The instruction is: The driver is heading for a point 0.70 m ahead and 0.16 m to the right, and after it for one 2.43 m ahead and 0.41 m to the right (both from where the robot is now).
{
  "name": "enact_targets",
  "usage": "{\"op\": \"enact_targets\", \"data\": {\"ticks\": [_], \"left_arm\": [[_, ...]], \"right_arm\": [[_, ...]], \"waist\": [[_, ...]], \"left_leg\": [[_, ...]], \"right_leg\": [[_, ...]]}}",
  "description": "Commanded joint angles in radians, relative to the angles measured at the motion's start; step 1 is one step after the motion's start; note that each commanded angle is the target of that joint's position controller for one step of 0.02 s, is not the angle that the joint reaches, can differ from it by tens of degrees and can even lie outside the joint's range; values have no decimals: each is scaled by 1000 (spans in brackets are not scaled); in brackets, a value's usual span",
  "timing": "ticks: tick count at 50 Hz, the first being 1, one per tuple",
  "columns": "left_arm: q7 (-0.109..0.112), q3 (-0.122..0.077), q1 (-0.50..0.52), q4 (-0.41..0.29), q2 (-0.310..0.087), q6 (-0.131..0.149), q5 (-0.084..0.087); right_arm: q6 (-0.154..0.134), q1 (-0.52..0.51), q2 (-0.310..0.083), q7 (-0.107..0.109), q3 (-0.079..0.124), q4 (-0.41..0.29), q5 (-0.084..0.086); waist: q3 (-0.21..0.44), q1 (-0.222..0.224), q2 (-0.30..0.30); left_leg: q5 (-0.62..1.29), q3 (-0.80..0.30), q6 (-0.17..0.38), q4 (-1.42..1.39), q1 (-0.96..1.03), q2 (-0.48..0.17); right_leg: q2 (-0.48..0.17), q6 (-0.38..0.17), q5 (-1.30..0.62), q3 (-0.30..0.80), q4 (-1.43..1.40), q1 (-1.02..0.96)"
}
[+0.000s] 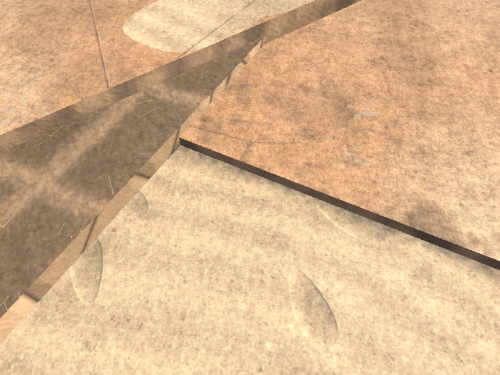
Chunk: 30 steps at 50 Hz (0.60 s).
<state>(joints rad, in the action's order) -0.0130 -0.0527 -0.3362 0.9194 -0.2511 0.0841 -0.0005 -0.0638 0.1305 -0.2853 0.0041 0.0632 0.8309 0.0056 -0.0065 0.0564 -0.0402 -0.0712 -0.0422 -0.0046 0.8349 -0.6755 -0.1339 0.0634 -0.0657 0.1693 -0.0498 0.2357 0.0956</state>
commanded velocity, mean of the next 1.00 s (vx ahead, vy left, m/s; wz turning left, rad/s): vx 0.49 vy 0.00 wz -0.40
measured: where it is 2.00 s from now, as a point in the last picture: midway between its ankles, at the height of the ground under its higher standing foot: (333, 301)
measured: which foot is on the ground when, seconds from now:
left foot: up 0.00-0.20, down 0.22-0.76, up 0.78-1.00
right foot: down 0.00-0.24, up 0.26-0.74, down 0.76-1.00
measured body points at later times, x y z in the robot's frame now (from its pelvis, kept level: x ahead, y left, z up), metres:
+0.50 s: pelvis +0.27 +0.06 +0.00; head +0.29 +0.06 +0.45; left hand +0.44 +0.32 -0.12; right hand +0.27 -0.22 -0.13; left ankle +0.27 +0.16 -0.75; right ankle +0.34 -0.12 -0.67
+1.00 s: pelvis +0.52 -0.07 +0.00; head +0.55 -0.10 +0.45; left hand +0.71 +0.15 -0.12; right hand +0.57 -0.39 -0.11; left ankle +0.68 +0.06 -0.68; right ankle +0.50 -0.13 -0.75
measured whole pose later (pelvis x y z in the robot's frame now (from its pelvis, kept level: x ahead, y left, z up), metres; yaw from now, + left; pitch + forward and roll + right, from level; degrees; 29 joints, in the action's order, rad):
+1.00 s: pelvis +0.52 -0.07 +0.00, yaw -27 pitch +1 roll +0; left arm 0.00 -0.07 -0.29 0.79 -0.26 0.05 0.00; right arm -0.10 0.07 -0.30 0.00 0.07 0.81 -0.01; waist -0.06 0.03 -0.03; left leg -0.22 -0.05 -0.04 0.95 -0.63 -0.11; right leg 0.10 -0.10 0.16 0.03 0.34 0.19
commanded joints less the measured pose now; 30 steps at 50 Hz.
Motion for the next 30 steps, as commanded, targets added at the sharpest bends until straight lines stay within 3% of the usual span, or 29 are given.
{"op": "enact_targets", "data": {"ticks": [1,4,6,9,10,11,12,13,14,15,16,17,19,22,27,30], "left_arm": [[13,-35,20,-48,-170,11,9],[15,-37,-45,-13,-175,1,17],[18,-40,-66,3,-178,-12,23],[26,-52,-35,1,-205,-26,26],[27,-50,-13,-4,-200,-30,26],[26,-35,-11,-16,-159,-30,15],[23,-6,-93,-45,-57,-19,3],[20,3,-131,-38,-42,-2,21],[19,-27,-62,-45,-149,5,47],[20,-32,8,-65,-160,6,53],[25,-35,39,-70,-149,0,45],[28,-43,35,-66,-137,-13,36],[26,-41,7,-65,-90,-41,36],[27,-44,51,-97,-76,-63,29],[-3,-35,184,-145,-58,-52,21],[-22,-24,288,-191,-47,-51,19]], "right_arm": [[-14,-77,-29,-9,0,-64,2],[-20,-171,-30,-22,-5,-93,9],[-28,-206,-41,-33,-4,-115,11],[-43,-131,-88,-39,13,-101,10],[-46,-24,-117,-34,30,-69,7],[-48,148,-173,-24,54,-24,-3],[-44,283,-270,-14,78,-5,-24],[-35,313,-232,-18,67,9,-13],[-34,250,-156,-16,44,-2,-6],[-34,180,-117,-12,32,-13,-5],[-37,112,-87,-14,23,-14,-8],[-43,65,-57,-15,15,-14,-14],[-51,29,-52,-16,17,-5,-21],[-59,38,-84,-6,29,16,-25],[-47,73,-120,14,39,35,-20],[-31,126,-145,19,48,52,-9]], "waist": [[-36,-8,96],[-64,27,92],[-77,22,96],[-35,-41,125],[26,-102,121],[155,-172,95],[329,-171,-100],[428,-166,-269],[281,-170,-162],[167,-153,-115],[89,-122,-67],[45,-90,-80],[15,-54,-86],[-19,-42,-37],[-54,-79,-8],[-88,-119,10]], "left_leg": [[154,25,-7,-162,34,18],[166,33,-1,-255,43,41],[118,17,12,-307,35,52],[24,24,40,-356,177,84],[17,48,60,-383,335,109],[40,10,98,-339,609,58],[-24,-320,208,-334,1013,-196],[-199,-648,287,-488,1101,-303],[-307,-554,241,-524,983,-268],[-305,-416,202,-548,847,-237],[-245,-316,184,-590,709,-200],[-184,-226,168,-627,614,-164],[-102,-119,168,-681,515,-145],[12,-3,184,-715,507,-145],[90,159,163,-730,558,-117],[115,205,159,-717,643,-143]], "right_leg": [[-243,-134,-198,117,-126,38],[-268,-134,-181,124,-102,-23],[-298,-128,-201,155,-58,-84],[-318,-102,-321,195,44,-117],[-280,-80,-441,172,156,-93],[-219,-47,-401,134,370,21],[-85,22,-56,58,750,367],[-17,41,425,133,966,560],[-80,31,388,188,1059,646],[-130,22,301,158,1057,668],[-164,24,225,146,1012,633],[-194,24,170,154,962,584],[-215,30,119,150,931,512],[-220,46,15,159,860,572],[-201,51,-205,96,585,572],[-190,37,-206,48,478,589]]}}
Velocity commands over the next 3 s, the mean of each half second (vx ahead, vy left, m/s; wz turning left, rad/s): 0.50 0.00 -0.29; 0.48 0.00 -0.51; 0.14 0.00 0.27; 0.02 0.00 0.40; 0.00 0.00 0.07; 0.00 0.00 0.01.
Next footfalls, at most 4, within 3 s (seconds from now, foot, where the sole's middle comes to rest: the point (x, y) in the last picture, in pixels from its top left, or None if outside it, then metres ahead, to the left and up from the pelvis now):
0.22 left None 0.31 0.16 -0.79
0.76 right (336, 363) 0.54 -0.14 -0.79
1.22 left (305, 263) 0.84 -0.07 -0.79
1.64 right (378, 290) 0.76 -0.28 -0.79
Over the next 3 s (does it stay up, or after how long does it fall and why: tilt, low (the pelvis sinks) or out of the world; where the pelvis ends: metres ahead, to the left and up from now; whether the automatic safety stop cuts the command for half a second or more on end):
stays up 0.72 -0.13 -0.01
